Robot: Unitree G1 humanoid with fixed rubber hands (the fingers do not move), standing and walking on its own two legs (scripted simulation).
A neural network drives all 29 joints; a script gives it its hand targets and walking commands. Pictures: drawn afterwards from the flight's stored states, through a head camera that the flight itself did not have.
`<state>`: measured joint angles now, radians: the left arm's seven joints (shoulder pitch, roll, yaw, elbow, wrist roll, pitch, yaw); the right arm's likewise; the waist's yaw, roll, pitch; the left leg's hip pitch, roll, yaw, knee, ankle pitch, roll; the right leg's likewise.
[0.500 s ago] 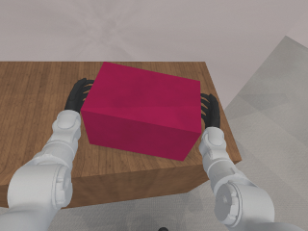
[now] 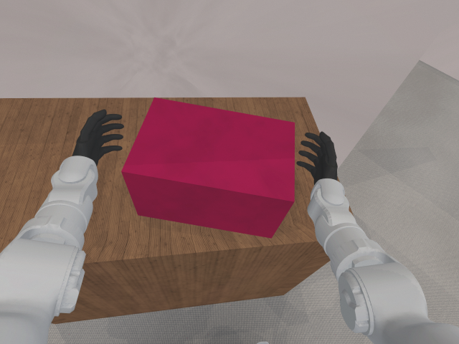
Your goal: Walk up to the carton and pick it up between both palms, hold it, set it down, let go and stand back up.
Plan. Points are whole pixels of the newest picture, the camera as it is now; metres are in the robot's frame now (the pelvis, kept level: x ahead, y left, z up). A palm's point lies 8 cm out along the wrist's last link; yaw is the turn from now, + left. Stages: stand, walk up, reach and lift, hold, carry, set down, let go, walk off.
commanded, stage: set down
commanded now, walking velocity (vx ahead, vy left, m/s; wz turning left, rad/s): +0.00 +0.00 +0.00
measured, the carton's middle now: (214, 169) +0.45 -0.01 -0.01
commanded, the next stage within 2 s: none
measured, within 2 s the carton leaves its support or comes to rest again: neither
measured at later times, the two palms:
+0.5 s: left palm (65, 189) +0.38 +0.23 +0.05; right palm (329, 200) +0.33 -0.20 +0.05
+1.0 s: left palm (45, 202) +0.35 +0.25 +0.07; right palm (334, 212) +0.31 -0.20 +0.06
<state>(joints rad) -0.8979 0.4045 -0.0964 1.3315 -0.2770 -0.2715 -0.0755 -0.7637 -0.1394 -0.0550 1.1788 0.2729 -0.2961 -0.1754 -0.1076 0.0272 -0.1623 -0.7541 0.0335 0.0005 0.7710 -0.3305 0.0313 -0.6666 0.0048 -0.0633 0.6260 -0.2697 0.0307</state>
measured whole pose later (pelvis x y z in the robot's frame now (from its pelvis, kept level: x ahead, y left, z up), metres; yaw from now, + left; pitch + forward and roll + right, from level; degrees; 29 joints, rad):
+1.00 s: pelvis -0.02 -0.01 +0.02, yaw +1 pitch +3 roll -2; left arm -0.52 0.48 -0.06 0.86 -0.34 -0.04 -0.15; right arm -0.34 -0.10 0.01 0.62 0.26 -0.07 -0.24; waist -0.04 -0.02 0.00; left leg -0.39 0.02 0.02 0.60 -0.26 0.02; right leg -0.34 -0.01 -0.05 0.51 -0.22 0.02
